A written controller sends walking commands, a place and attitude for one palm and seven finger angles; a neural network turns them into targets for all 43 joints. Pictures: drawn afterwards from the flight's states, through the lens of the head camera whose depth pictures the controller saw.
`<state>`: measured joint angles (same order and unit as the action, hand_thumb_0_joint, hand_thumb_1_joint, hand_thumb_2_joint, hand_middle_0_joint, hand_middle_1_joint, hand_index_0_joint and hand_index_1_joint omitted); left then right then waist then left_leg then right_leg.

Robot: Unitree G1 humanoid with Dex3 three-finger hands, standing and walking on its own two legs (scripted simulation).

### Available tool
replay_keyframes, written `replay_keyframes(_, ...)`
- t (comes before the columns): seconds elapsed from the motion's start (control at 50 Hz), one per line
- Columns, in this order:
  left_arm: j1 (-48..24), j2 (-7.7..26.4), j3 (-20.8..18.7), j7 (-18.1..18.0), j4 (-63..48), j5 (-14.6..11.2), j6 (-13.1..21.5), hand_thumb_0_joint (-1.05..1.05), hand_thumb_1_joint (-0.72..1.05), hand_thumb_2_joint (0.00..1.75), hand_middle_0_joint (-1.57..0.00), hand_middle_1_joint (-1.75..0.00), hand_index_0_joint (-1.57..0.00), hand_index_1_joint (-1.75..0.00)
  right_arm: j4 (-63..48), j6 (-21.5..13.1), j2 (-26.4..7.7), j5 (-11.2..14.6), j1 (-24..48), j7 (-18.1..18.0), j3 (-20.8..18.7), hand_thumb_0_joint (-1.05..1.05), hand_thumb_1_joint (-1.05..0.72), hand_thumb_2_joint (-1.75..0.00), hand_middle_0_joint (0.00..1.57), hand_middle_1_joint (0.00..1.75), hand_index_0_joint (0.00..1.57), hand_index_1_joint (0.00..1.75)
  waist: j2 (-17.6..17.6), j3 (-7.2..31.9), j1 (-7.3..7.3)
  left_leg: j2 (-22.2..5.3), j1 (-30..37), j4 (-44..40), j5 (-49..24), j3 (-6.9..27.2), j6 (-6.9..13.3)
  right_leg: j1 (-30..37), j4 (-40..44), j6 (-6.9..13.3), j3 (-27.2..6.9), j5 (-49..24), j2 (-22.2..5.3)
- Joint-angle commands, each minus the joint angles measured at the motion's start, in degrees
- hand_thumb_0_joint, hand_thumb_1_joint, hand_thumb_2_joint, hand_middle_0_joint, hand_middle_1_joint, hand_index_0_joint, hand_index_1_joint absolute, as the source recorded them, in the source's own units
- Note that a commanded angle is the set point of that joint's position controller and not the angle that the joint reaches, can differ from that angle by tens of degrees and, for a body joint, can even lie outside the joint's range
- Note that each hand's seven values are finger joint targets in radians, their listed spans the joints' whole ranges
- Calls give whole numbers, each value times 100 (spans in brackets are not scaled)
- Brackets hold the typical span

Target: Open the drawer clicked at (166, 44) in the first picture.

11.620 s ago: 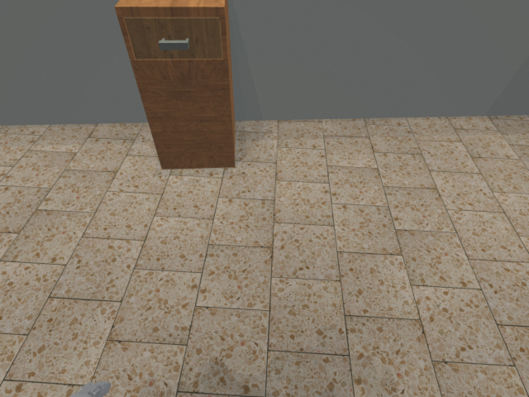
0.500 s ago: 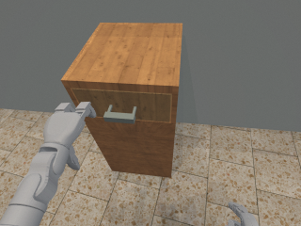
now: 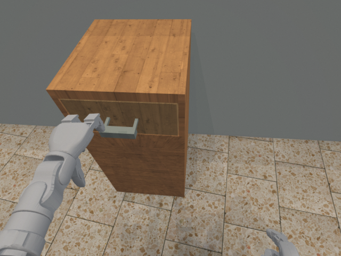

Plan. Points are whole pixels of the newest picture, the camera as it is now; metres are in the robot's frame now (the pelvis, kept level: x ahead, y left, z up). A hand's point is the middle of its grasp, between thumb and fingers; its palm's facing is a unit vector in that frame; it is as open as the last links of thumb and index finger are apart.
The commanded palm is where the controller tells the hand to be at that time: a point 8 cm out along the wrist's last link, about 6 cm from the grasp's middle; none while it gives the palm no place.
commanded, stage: move the hooked fingers above the handle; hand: left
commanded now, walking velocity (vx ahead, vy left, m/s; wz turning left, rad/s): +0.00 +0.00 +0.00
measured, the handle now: (120, 126) +0.49 +0.23 -0.05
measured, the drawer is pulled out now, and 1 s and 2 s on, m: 0.00 0.00 0.00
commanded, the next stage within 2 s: none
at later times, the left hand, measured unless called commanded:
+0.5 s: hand (100, 141) +0.38 +0.24 +0.02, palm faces -0.07 -0.06 -1.00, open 13.9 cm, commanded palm +0.37 +0.25 +0.09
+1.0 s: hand (113, 128) +0.44 +0.22 +0.00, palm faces -0.03 -0.04 -1.00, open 13.9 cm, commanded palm +0.42 +0.23 +0.06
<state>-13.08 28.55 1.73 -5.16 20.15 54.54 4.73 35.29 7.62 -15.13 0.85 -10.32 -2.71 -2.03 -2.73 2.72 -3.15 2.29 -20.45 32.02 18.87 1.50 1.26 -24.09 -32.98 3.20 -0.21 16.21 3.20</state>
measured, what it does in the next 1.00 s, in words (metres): stands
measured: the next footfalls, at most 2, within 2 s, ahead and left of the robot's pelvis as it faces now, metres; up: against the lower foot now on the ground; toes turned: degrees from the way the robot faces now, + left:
none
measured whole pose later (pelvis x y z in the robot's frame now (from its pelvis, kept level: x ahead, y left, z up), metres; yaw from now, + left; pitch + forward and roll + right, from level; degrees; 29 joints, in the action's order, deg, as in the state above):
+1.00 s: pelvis +0.00 +0.02 -0.02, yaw -2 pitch +15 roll +0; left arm -33.6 23.5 3.3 -17.8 46.8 62.6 5.6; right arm 37.4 9.3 -13.7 -0.1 -17.2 -1.4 -3.4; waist -1.9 7.1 2.4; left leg 2.7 -33.2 40.6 22.7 -0.5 2.8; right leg -36.7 -40.3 1.8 -1.7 18.9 3.0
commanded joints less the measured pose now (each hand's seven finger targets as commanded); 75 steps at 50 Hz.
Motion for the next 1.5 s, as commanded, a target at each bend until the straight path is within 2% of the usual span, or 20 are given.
replay_keyframes(0.0,-1732,1352,-784,-396,-1315,26,353,0,-50,30,-30,-120,-30,-120,-783,-217,-559,-42,222,-19,-252,0,-90,-90,20,30,20,30,169,2066,27,152,72,-7,-2039,-232,177,1499,135,-93,-355,-2271,-265)
replay_keyframes(0.14,-1820,1409,-1001,-895,-745,181,159,0,-50,30,-30,-120,-30,-120,-672,-169,-579,14,89,33,-306,0,-90,-90,20,30,20,30,258,1928,51,108,-208,56,-2061,-266,130,1219,-9,-66,-290,-2229,-218)
replay_keyframes(0.26,-2116,1212,-662,-832,-288,241,-211,0,-50,30,-30,-120,-30,-120,-701,-116,-648,55,-12,26,-312,0,-90,-90,20,30,20,30,408,2108,157,98,-242,85,-2051,-292,153,1247,-46,-75,-231,-2170,-196)
replay_keyframes(0.3,-2286,924,-350,-753,-486,216,-150,0,-50,30,-30,-120,-30,-120,-720,-135,-623,38,-56,33,-337,0,-90,-90,20,30,20,30,170,2256,201,74,8,148,-2241,-269,168,1124,-73,-66,-210,-2238,-190)
replay_keyframes(0.38,-2771,777,-154,-705,-368,231,7,0,-50,30,-30,-120,-30,-120,-650,-122,-623,9,-180,9,-332,0,-90,-90,20,30,20,30,245,2058,376,43,67,221,-2155,-198,167,718,-67,-69,-141,-1978,-168)
replay_keyframes(0.42,-2876,910,-299,-785,-79,322,77,0,-50,30,-30,-120,-30,-120,-605,-112,-627,-4,-245,2,-320,0,-90,-90,20,30,20,30,361,1921,343,46,-55,226,-2012,-173,159,587,-87,-54,-115,-1781,-156)
replay_keyframes(0.48,-3413,1183,-536,-1016,52,476,159,0,-50,30,-30,-120,-30,-120,-547,-99,-620,-13,-342,6,-326,0,-90,-90,20,30,20,30,111,2102,307,51,-70,286,-2048,-137,134,478,-208,-5,-91,-1672,-147)
replay_keyframes(0.5,-3185,1261,-683,-1096,289,525,137,0,-50,30,-30,-120,-30,-120,-545,-93,-596,-17,-354,7,-338,0,-90,-90,20,30,20,30,81,2146,218,59,-114,308,-2134,-154,122,524,-250,11,-86,-1735,-135)
replay_keyframes(0.6,-3595,911,-352,-1308,883,598,-78,0,-50,30,-30,-120,-30,-120,-485,-85,-607,-6,-495,52,-353,0,-90,-90,20,30,20,30,14,2273,361,8,-126,410,-2233,-140,66,207,-368,20,5,-1650,-97)
replay_keyframes(0.74,-4031,340,244,-1101,1199,526,-204,0,-50,30,-30,-120,-30,-120,-467,-11,-677,-19,-757,102,-415,0,-90,-90,20,30,20,30,189,2558,556,-79,131,530,-2603,-73,73,53,-355,-15,12,-1747,-82)
replay_keyframes(0.8,-4025,737,-149,-1118,1330,543,-34,0,-50,30,-30,-120,-30,-120,-412,22,-690,-49,-856,72,-422,0,-90,-90,20,30,20,30,354,2566,494,-65,-32,535,-2541,-86,112,202,-364,-19,-30,-1833,-87)
replay_keyframes(0.9,-4240,1190,-600,-1527,1576,758,94,0,-50,30,-30,-120,-30,-120,-309,38,-663,-100,-935,82,-386,0,-90,-90,20,30,20,30,12,2464,401,-60,-339,570,-2628,-92,70,62,-529,36,-22,-1861,-72)
replay_keyframes(1.02,-4287,1097,-470,-1730,2181,784,-291,0,-50,30,-30,-120,-30,-120,-294,21,-706,-85,-1033,148,-409,0,-90,-90,20,30,20,30,60,2567,494,-29,-641,612,-2282,-233,93,129,-522,16,-36,-1852,-56)
replay_keyframes(1.08,-4326,982,-307,-1535,2029,696,-306,0,-50,30,-30,-120,-30,-120,-348,38,-725,-62,-1120,122,-444,0,-90,-90,20,30,20,30,174,3019,543,-32,-465,610,-2473,-242,128,451,-482,-28,-100,-2154,-79)
replay_keyframes(1.12,-4154,1009,-336,-1456,2126,674,-309,0,-50,30,-30,-120,-30,-120,-318,63,-736,-45,-1099,113,-437,0,-90,-90,20,30,20,30,312,2875,535,-50,-491,578,-2450,-251,145,472,-446,-39,-99,-2165,-75)
replay_keyframes(1.18,-4491,635,17,-1348,1956,609,-168,0,-50,30,-30,-120,-30,-120,-302,45,-727,-26,-1077,80,-432,0,-90,-90,20,30,20,30,293,2436,703,-66,-452,517,-2129,-205,168,163,-315,-46,-80,-1819,-89)
replay_keyframes(1.22,-4403,967,-242,-1353,1899,642,-27,0,-50,30,-30,-120,-30,-120,-329,38,-741,-37,-1048,38,-418,0,-90,-90,20,30,20,30,277,2472,624,-40,-486,506,-1936,-218,189,243,-287,-36,-136,-1702,-91)
replay_keyframes(1.32,-4626,1122,-402,-1607,1627,769,224,0,-50,30,-30,-120,-30,-120,-305,-5,-676,-85,-1009,26,-421,0,-90,-90,20,30,20,30,-163,2667,587,-23,-362,582,-2143,-174,143,101,-428,2,-118,-1730,-88)
replay_keyframes(1.4,-4371,1117,-495,-1793,1985,745,-2,0,-50,30,-30,-120,-30,-120,-271,-25,-685,-76,-979,82,-420,0,-90,-90,20,30,20,30,17,2538,547,-13,-559,575,-2065,-222,131,123,-442,-2,-66,-1731,-71)
replay_keyframes(1.48,-4184,959,-288,-1624,2322,680,-327,0,-50,30,-30,-120,-30,-120,-333,-9,-715,-24,-960,100,-399,0,-90,-90,20,30,20,30,290,2494,556,19,-740,511,-1968,-310,160,406,-360,-38,-105,-1919,-90)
